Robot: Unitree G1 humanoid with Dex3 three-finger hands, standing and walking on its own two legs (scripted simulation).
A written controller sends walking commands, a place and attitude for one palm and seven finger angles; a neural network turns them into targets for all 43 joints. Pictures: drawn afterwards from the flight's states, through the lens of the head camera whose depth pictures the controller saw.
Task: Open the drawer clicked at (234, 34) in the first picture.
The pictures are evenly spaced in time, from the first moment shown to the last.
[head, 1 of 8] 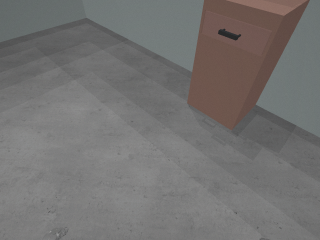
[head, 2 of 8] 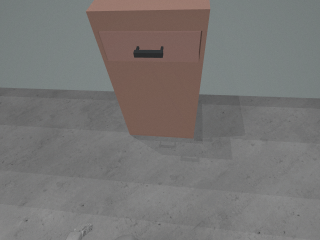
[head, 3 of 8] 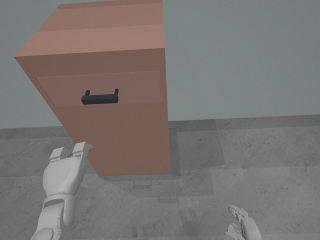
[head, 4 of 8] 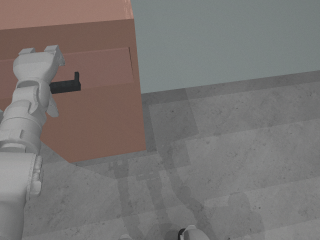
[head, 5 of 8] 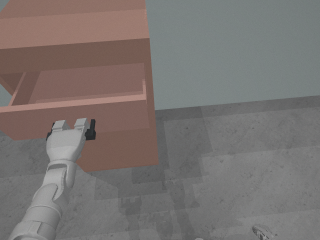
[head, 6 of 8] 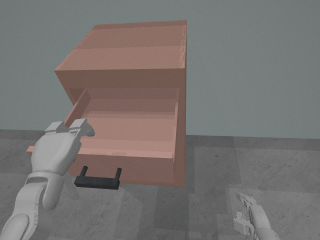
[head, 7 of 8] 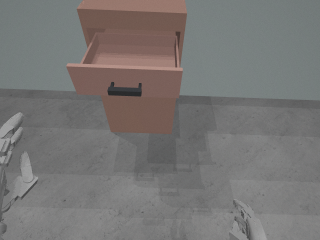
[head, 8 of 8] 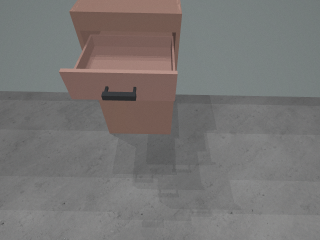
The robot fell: no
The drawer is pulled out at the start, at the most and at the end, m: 0.00 0.30 0.30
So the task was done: yes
